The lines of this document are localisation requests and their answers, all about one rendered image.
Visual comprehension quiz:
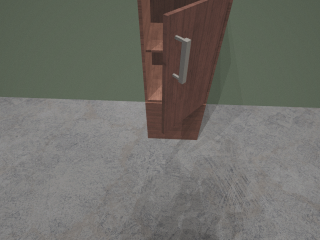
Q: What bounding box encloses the handle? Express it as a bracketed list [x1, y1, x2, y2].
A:
[172, 35, 192, 84]

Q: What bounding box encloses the cupboard door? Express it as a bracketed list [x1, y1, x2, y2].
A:
[161, 0, 229, 134]

